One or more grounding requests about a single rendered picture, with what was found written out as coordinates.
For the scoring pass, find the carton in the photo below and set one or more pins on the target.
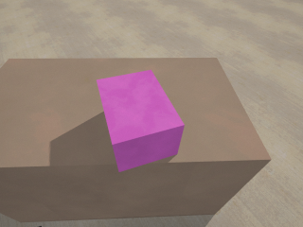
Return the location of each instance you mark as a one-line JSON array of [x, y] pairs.
[[143, 125]]

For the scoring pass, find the pedestal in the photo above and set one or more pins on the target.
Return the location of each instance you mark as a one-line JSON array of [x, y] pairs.
[[57, 161]]

